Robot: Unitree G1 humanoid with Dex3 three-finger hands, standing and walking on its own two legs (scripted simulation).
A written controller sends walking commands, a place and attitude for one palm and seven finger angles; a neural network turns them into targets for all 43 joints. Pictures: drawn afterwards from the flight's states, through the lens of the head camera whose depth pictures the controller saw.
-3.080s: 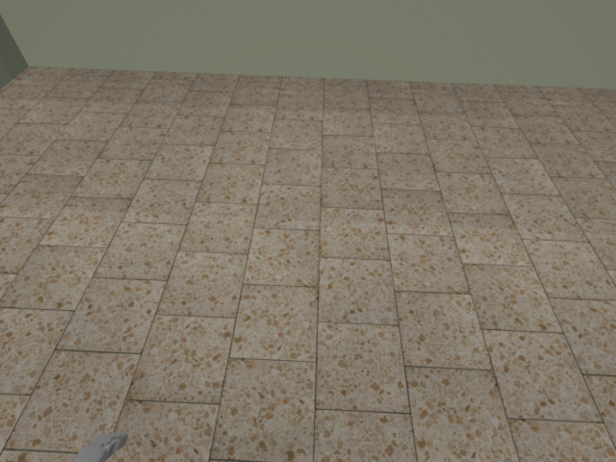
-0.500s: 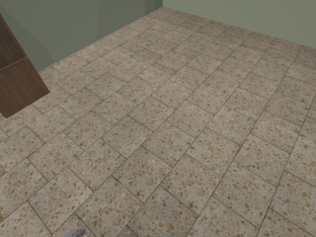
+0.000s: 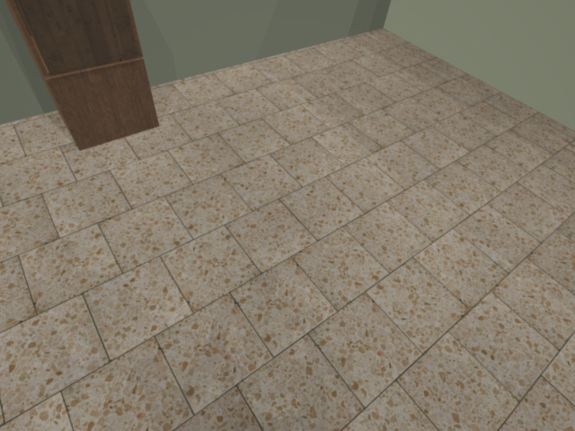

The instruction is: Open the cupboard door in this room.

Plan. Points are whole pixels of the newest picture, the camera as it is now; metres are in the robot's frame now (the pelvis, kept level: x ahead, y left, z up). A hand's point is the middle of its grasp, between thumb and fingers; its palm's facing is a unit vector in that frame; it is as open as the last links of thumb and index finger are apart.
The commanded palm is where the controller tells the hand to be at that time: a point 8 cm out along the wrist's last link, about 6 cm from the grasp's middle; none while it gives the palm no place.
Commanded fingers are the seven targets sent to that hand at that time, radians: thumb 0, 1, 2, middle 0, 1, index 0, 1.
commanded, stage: stand and wait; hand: left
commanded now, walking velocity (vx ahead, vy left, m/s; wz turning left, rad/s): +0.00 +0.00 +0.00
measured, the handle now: out of the picture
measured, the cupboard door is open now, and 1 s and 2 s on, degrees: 0 0 0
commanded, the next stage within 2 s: turn or walk to find it in 0.04 s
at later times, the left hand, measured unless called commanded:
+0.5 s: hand out of the picture -0.01 +0.18 -0.15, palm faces +0.16 -0.95 -0.27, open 7.4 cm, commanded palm none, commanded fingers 0.00 0.90 0.90 -0.20 -0.30 -0.20 -0.30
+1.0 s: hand out of the picture -0.15 +0.17 -0.17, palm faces +0.24 -0.96 -0.16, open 7.4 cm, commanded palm none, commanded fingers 0.00 0.90 0.90 -0.20 -0.30 -0.20 -0.30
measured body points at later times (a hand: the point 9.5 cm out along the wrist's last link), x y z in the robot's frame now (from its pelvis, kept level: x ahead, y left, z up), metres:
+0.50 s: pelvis -0.06 -0.02 +0.01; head -0.05 -0.05 +0.45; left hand -0.02 +0.23 -0.12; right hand -0.01 -0.26 -0.16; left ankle -0.03 +0.10 -0.70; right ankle -0.05 -0.12 -0.73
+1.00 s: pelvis -0.10 +0.00 +0.01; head -0.11 +0.02 +0.46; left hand -0.17 +0.22 -0.16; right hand -0.02 -0.22 -0.14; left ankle -0.14 +0.11 -0.73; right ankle -0.05 -0.12 -0.73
